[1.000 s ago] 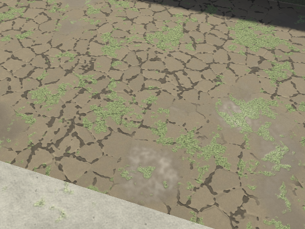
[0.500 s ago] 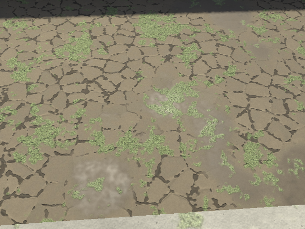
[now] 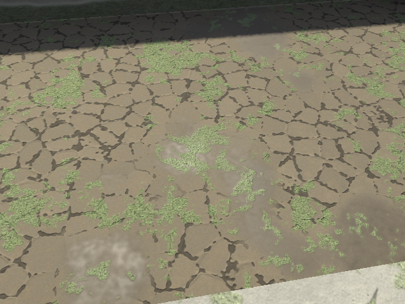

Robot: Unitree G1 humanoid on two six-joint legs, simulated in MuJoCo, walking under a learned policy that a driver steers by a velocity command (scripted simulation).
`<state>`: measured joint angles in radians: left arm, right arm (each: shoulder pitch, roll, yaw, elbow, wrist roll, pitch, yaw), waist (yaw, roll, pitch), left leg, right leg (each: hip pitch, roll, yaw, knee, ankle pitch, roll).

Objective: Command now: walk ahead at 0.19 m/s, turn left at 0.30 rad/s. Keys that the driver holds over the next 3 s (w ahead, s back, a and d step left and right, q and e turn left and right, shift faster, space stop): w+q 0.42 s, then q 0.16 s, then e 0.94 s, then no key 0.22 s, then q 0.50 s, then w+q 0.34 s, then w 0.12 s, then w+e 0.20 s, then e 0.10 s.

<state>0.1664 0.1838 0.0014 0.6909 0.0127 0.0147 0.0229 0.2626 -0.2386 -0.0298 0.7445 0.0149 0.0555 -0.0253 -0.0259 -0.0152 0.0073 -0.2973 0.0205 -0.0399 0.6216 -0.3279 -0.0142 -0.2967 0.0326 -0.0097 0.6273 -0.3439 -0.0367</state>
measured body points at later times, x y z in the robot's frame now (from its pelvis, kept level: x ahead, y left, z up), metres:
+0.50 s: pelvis +0.11 +0.08 -0.02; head +0.12 +0.10 +0.42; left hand +0.08 +0.37 -0.15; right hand +0.35 -0.12 -0.09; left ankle +0.15 +0.17 -0.73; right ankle +0.04 -0.09 -0.65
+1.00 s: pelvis +0.20 +0.10 +0.01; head +0.23 +0.09 +0.45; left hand +0.27 +0.36 -0.10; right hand +0.41 -0.10 -0.11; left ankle +0.14 +0.19 -0.70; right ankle +0.27 +0.03 -0.73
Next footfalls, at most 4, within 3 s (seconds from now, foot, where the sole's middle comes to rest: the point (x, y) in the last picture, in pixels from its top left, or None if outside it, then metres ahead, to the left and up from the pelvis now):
0.44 left None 0.18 0.18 -0.76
0.86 right None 0.31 0.04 -0.76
1.28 left None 0.24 0.28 -0.76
1.70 right None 0.18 0.03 -0.76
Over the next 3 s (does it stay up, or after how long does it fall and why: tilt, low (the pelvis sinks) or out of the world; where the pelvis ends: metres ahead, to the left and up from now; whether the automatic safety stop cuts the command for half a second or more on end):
stays up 0.21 0.16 0.01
